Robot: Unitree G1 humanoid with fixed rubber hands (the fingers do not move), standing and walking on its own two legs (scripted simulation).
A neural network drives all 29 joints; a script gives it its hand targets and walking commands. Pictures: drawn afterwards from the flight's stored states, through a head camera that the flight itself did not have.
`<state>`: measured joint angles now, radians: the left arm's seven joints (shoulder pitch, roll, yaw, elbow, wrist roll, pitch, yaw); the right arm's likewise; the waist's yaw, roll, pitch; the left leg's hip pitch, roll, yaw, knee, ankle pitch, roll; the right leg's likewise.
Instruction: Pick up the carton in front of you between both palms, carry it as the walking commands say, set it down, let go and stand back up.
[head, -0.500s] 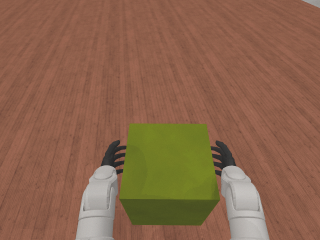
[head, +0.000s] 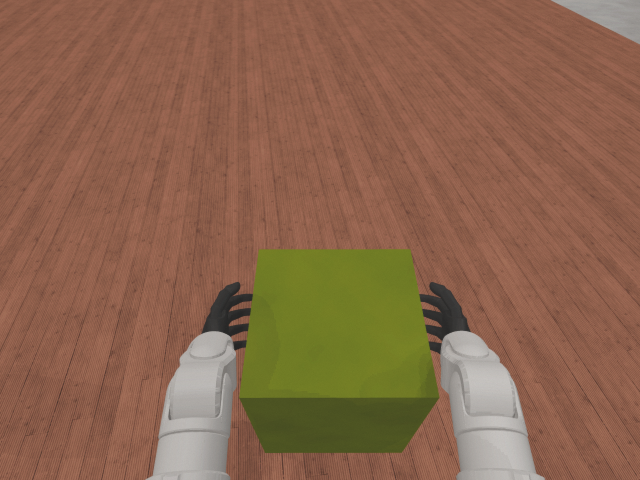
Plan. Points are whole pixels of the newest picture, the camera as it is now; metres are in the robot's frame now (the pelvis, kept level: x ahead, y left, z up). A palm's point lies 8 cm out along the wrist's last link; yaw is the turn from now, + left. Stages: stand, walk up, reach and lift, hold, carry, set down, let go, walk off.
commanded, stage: carry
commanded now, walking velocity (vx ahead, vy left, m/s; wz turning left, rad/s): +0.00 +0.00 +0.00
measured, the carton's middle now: (334, 356) +0.31 +0.00 -0.05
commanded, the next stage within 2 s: hold in 1.54 s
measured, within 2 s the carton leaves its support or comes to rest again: neither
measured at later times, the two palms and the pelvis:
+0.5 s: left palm (227, 334) +0.29 +0.15 +0.03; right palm (457, 343) +0.29 -0.15 +0.03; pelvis +0.01 +0.00 +0.00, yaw -1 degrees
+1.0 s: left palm (223, 361) +0.25 +0.14 +0.04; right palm (469, 370) +0.25 -0.16 +0.04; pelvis -0.03 -0.01 +0.00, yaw +0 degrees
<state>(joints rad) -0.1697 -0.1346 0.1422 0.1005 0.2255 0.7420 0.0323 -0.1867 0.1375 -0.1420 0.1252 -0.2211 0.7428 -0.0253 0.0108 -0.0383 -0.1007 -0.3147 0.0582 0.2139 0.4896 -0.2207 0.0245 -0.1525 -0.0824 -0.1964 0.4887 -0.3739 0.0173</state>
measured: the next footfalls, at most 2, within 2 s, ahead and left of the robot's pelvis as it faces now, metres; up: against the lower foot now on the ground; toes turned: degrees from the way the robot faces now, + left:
none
